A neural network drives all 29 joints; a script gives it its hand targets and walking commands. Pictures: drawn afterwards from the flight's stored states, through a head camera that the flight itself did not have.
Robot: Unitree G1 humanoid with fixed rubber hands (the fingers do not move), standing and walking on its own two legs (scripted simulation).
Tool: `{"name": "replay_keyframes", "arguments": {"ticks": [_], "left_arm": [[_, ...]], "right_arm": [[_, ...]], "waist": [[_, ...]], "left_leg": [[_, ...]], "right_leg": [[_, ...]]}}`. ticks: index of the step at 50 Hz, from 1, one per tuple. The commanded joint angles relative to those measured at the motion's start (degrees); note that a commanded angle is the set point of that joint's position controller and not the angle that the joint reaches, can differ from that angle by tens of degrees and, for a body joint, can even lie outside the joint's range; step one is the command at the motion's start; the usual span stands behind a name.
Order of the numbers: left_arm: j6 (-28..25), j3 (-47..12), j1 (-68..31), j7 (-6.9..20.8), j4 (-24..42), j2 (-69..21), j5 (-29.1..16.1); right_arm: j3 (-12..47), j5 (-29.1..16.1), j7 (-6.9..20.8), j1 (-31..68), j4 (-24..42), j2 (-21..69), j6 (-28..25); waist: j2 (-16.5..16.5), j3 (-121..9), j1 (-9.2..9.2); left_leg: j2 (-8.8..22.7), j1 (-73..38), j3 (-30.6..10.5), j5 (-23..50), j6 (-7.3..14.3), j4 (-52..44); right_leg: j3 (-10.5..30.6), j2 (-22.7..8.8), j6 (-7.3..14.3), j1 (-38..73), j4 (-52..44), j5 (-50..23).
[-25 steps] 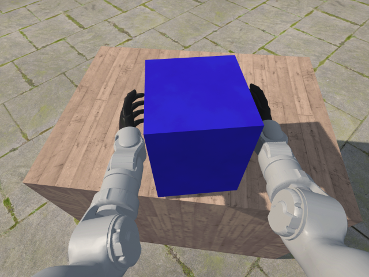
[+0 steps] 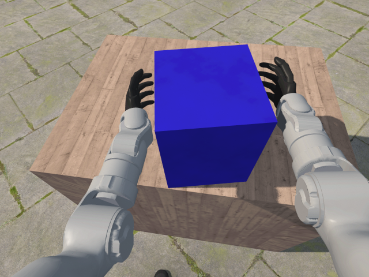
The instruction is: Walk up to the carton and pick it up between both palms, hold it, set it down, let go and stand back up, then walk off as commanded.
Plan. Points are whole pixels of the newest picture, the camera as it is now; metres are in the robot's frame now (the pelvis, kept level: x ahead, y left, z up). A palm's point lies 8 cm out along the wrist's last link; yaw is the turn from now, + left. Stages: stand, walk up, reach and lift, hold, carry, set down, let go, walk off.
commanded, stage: set down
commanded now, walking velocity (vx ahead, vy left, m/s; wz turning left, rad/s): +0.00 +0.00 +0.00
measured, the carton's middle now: (204, 122) +0.46 +0.02 +0.04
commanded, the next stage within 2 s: none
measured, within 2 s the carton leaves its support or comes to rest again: neither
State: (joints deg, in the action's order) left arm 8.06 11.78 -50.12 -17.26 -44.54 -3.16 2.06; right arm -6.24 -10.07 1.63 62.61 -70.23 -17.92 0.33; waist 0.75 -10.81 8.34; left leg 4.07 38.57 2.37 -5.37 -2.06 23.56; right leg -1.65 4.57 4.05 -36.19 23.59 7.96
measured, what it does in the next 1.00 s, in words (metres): stands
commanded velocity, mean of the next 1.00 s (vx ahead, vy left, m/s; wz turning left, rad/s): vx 0.00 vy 0.00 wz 0.00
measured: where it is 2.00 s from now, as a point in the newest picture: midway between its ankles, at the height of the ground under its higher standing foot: outside the picture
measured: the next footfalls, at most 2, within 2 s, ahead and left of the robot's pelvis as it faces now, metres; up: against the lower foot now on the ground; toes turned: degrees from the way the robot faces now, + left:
none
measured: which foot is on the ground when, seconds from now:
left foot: down 0.00-1.00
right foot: down 0.00-1.00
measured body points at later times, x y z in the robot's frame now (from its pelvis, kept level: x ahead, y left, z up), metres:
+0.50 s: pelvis -0.02 -0.02 +0.00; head +0.06 -0.03 +0.44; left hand +0.39 +0.16 +0.09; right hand +0.45 -0.19 +0.08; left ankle +0.04 +0.14 -0.73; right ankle +0.01 -0.07 -0.73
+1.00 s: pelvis -0.01 -0.02 +0.00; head +0.03 -0.01 +0.45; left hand +0.33 +0.17 +0.08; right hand +0.39 -0.21 +0.06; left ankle +0.04 +0.14 -0.73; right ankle +0.01 -0.07 -0.73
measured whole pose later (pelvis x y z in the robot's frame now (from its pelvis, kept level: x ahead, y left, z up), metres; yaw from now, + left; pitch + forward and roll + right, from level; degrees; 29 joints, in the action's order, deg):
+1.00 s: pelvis -0.01 -0.02 +0.00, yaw +2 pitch +7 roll +1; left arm 23.6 2.9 -19.0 -15.5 -9.0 -0.6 -0.8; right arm 1.6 -19.5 5.9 26.8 -36.6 -21.9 3.8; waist -1.2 -2.2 3.3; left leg 3.4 23.7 0.7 -6.2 -3.1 23.2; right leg -3.2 4.1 5.2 -22.2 26.4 11.2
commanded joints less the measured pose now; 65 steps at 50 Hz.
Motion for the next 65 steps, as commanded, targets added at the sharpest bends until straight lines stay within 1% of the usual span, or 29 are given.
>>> {"name": "replay_keyframes", "arguments": {"ticks": [1,3,5,7,10,12,13,15,22,23,26,33,36,37,39,41,42,45,50,52,53,54,55,56,58,60,61,64,65], "left_arm": [[-1.3,-2.4,-25.8,-0.3,15.2,2.9,0.5],[-0.1,-3.8,-21.9,0.0,18.6,2.5,1.1],[0.7,-3.6,-22.0,0.3,18.5,2.9,1.2],[1.5,-5.1,-16.6,0.3,25.0,3.6,0.5],[2.7,-5.8,-20.3,0.0,23.6,4.3,-0.6],[3.4,-6.2,-16.0,-0.3,28.6,5.5,-1.7],[3.9,-6.5,-17.6,-0.2,28.3,5.7,-1.9],[4.4,-5.7,-16.6,-0.2,27.0,6.6,-2.5],[7.9,-6.8,-11.2,0.4,36.9,9.1,-5.1],[8.2,-5.2,-11.9,0.8,32.6,10.1,-4.7],[9.2,-5.3,-10.2,1.4,33.5,9.8,-5.2],[9.9,-5.5,-8.6,1.6,31.8,9.8,-4.4],[11.0,-6.6,-1.8,1.7,38.9,9.1,-4.3],[11.1,-5.9,-3.8,2.0,34.1,9.0,-3.2],[11.2,-7.0,-1.3,1.7,37.0,8.0,-3.2],[11.3,-7.1,2.0,1.7,42.3,8.2,-2.8],[11.5,-7.6,3.2,2.0,41.7,7.2,-2.0],[11.3,-8.2,4.1,1.9,43.5,6.3,-2.1],[12.1,-11.1,14.1,1.5,52.9,3.7,-1.9],[11.9,-11.2,14.5,1.4,51.0,2.4,-1.8],[11.2,-10.5,13.0,1.3,51.8,3.5,-2.0],[11.4,-11.8,16.9,1.0,54.7,2.5,-2.2],[11.4,-11.5,18.6,0.8,56.1,2.0,-1.7],[11.8,-12.8,20.2,0.9,56.6,1.2,-1.9],[11.8,-12.1,19.4,1.0,54.9,1.3,-1.6],[11.7,-13.2,24.3,1.0,58.4,0.2,-2.1],[11.5,-11.9,26.1,1.1,57.8,0.0,-1.1],[11.4,-12.2,32.2,1.2,60.0,-1.7,0.1],[11.0,-12.4,29.2,1.6,56.9,-1.7,-0.3]], "right_arm": [[0.3,-1.9,0.9,25.1,13.7,-10.0,-2.3],[-0.4,-2.5,1.2,21.7,13.7,-12.0,-2.7],[0.9,-2.6,1.6,21.0,16.0,-11.2,-2.3],[1.8,-5.1,1.8,17.3,19.7,-14.2,-3.1],[3.2,-6.0,2.5,21.1,24.0,-12.9,-2.3],[5.2,-8.5,3.0,16.1,27.7,-13.7,-2.5],[4.6,-8.3,2.8,17.1,26.8,-14.3,-2.0],[5.3,-8.2,2.8,15.7,29.3,-13.8,-1.0],[5.2,-9.9,2.6,9.3,38.0,-16.4,0.9],[5.8,-9.4,2.7,9.2,36.5,-15.3,1.9],[5.6,-9.5,2.5,8.1,39.3,-15.1,2.8],[4.9,-8.9,3.4,4.1,37.8,-14.0,4.0],[4.8,-10.0,3.5,-2.6,41.6,-15.1,3.2],[3.8,-8.3,3.6,-2.0,37.1,-14.7,3.7],[4.2,-8.7,3.9,-4.1,39.7,-13.9,3.3],[4.7,-9.6,3.6,-7.6,42.7,-14.4,2.3],[3.3,-8.8,3.8,-8.8,40.9,-14.9,2.1],[3.3,-9.4,4.0,-9.9,43.2,-14.6,0.9],[2.7,-10.2,4.4,-18.4,47.9,-17.1,-1.2],[3.3,-9.9,4.8,-18.5,47.8,-16.8,-1.3],[3.2,-10.2,4.9,-17.0,50.5,-16.9,-1.9],[2.7,-10.4,5.2,-20.4,50.7,-17.6,-2.3],[2.8,-10.7,5.4,-21.6,51.9,-18.0,-2.8],[2.5,-10.9,5.8,-23.4,50.2,-18.9,-2.8],[3.1,-10.5,6.2,-22.4,50.7,-19.5,-3.2],[3.0,-11.8,6.5,-27.3,51.9,-20.2,-4.0],[3.7,-12.0,6.5,-28.4,53.0,-20.2,-4.4],[3.8,-13.1,7.1,-34.5,52.6,-20.7,-5.5],[3.9,-12.3,7.2,-31.1,52.6,-20.4,-5.6]], "waist": [[-6.3,-46.8,-2.25],[-4.0,-46.4,-4.04],[-5.0,-44.4,-3.29],[-4.3,-46.8,-4.42],[-3.9,-44.3,-2.84],[-3.9,-45.8,-2.08],[-4.1,-45.3,-2.72],[-5.8,-44.0,-1.47],[-8.3,-43.0,-3.13],[-9.4,-39.8,-1.90],[-10.9,-36.1,-2.55],[-9.3,-27.7,-2.62],[-8.8,-29.5,-3.28],[-8.0,-25.2,-3.72],[-8.0,-23.8,-4.10],[-7.1,-25.1,-4.21],[-6.8,-23.1,-5.49],[-5.0,-21.7,-4.88],[-4.6,-22.0,-6.53],[-6.2,-18.7,-5.84],[-5.5,-20.7,-4.20],[-6.3,-20.6,-5.90],[-5.9,-21.3,-5.34],[-5.6,-20.4,-6.42],[-7.1,-19.1,-5.44],[-6.9,-19.7,-6.23],[-7.5,-19.2,-5.31],[-6.2,-16.5,-5.52],[-7.1,-14.9,-6.04]], "left_leg": [[-1.5,-22.5,0.9,15.6,0.4,3.2],[-1.3,-25.3,0.1,19.4,-0.3,4.4],[-1.7,-23.5,0.1,16.9,0.6,4.1],[-1.6,-25.4,-0.6,22.5,0.3,4.8],[-2.0,-23.5,-0.8,18.4,1.0,4.8],[-2.1,-24.5,-1.3,21.2,1.1,6.0],[-2.0,-24.0,-1.5,20.2,0.9,6.3],[-2.8,-21.1,-1.0,16.6,1.8,5.3],[-3.5,-20.8,-1.6,15.1,1.8,4.9],[-4.0,-18.0,-1.3,11.9,2.3,4.2],[-5.0,-14.7,-1.4,9.7,2.9,3.3],[-5.0,-15.0,-1.4,4.2,2.7,1.2],[-4.9,-18.5,-2.2,8.4,2.5,1.6],[-5.1,-17.3,-1.9,4.6,2.6,0.9],[-5.1,-18.1,-2.1,4.8,2.7,1.0],[-5.2,-20.1,-2.4,7.7,2.4,1.2],[-5.1,-20.3,-2.6,6.8,2.1,0.5],[-5.2,-22.5,-2.6,5.9,2.0,0.3],[-4.3,-29.4,-3.7,9.2,1.7,0.0],[-4.2,-29.4,-3.3,7.8,1.9,-0.6],[-4.3,-29.1,-2.9,7.4,2.1,-0.3],[-4.1,-30.2,-3.6,8.4,2.1,-0.3],[-3.5,-31.8,-3.7,10.3,2.0,-0.7],[-3.5,-32.5,-3.7,10.8,1.9,-0.3],[-3.5,-32.2,-3.6,9.7,2.1,-0.5],[-3.3,-33.4,-3.8,12.2,2.3,-0.1],[-3.4,-33.8,-3.8,12.6,2.1,-0.4],[-3.0,-36.4,-4.2,14.4,1.9,-0.9],[-3.1,-34.0,-3.8,11.6,2.2,-1.0]], "right_leg": [[1.0,-1.0,-3.4,22.1,1.8,-23.8],[0.6,-0.7,-3.1,21.6,2.5,-27.9],[1.7,-1.3,-3.3,21.8,2.0,-24.3],[1.6,-0.9,-3.3,25.2,3.7,-32.4],[2.7,-1.1,-3.2,21.2,2.7,-22.0],[3.3,-0.8,-3.1,23.7,4.1,-25.4],[3.6,-0.8,-3.3,22.9,4.2,-24.6],[4.9,-1.2,-3.8,24.2,4.0,-19.8],[5.7,-1.6,-5.0,28.1,4.6,-20.5],[7.0,-2.3,-5.3,28.2,3.8,-15.5],[8.8,-3.4,-6.1,30.6,3.1,-12.2],[10.0,-4.5,-5.7,28.2,-0.3,1.2],[9.6,-4.2,-5.8,30.4,0.5,-7.1],[9.6,-4.5,-6.0,28.4,-0.6,-2.4],[10.2,-4.7,-5.5,28.9,-1.5,0.2],[10.1,-4.7,-5.9,31.1,-0.6,-7.4],[9.6,-4.8,-6.1,30.0,-1.0,-7.9],[9.1,-4.6,-5.7,28.5,-1.7,-6.2],[7.4,-3.5,-4.9,28.5,-1.8,-11.9],[7.0,-3.2,-4.8,26.8,-2.4,-9.0],[7.8,-3.7,-4.7,26.6,-2.5,-7.9],[7.3,-3.4,-4.5,27.4,-2.3,-9.7],[6.6,-2.8,-4.3,27.8,-1.9,-12.7],[6.5,-2.6,-4.2,27.2,-1.5,-14.4],[6.4,-2.6,-3.9,26.2,-2.1,-12.1],[6.5,-2.3,-3.7,27.7,-1.3,-17.6],[6.7,-2.5,-3.9,28.1,-1.6,-18.7],[6.2,-2.0,-3.1,27.6,-2.0,-20.8],[6.2,-2.4,-3.1,26.7,-2.1,-19.0]]}}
